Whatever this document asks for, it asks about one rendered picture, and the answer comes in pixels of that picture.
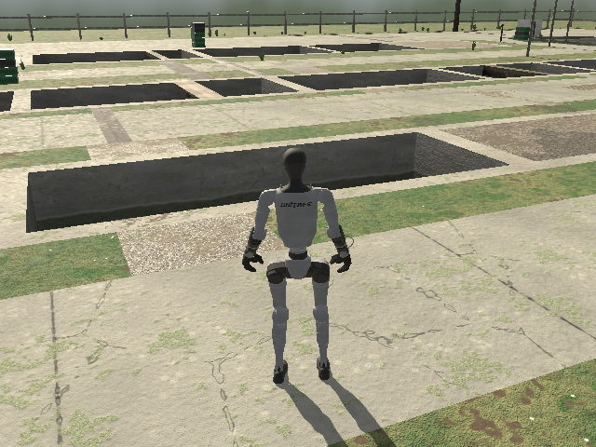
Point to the robot left upper arm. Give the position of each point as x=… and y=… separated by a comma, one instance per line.
x=267, y=197

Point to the robot left forearm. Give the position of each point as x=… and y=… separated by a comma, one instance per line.
x=252, y=246

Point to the robot right foot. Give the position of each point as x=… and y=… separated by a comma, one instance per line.
x=323, y=372

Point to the robot left hand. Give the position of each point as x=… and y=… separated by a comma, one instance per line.
x=246, y=262

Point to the robot right forearm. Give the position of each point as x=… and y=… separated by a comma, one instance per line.
x=340, y=244

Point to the robot right upper arm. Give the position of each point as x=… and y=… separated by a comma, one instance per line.
x=325, y=196

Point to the robot left foot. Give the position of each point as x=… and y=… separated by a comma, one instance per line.
x=278, y=375

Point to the robot right hand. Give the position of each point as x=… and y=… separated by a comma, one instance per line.
x=337, y=259

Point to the robot foot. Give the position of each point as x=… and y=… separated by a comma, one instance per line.
x=323, y=372
x=278, y=375

